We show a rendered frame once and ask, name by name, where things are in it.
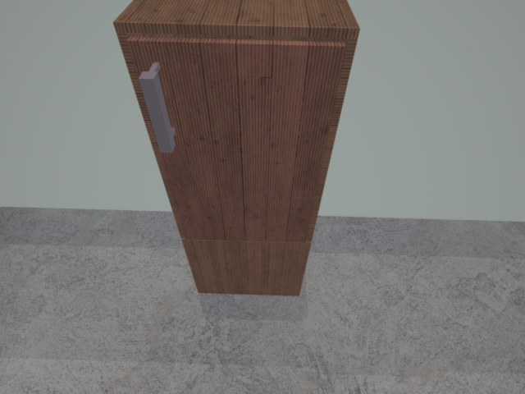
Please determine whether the handle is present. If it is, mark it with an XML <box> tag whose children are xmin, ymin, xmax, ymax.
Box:
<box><xmin>139</xmin><ymin>62</ymin><xmax>176</xmax><ymax>153</ymax></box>

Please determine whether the cupboard door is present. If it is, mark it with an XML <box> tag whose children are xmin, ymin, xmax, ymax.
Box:
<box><xmin>126</xmin><ymin>37</ymin><xmax>346</xmax><ymax>243</ymax></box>

